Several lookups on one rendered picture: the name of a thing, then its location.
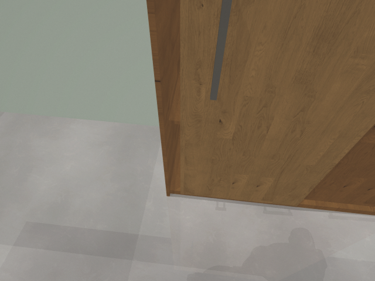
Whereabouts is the handle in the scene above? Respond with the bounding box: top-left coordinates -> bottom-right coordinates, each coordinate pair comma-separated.
210,0 -> 232,100

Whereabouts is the wardrobe door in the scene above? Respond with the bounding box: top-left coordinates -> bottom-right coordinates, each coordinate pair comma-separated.
180,0 -> 375,206
304,124 -> 375,207

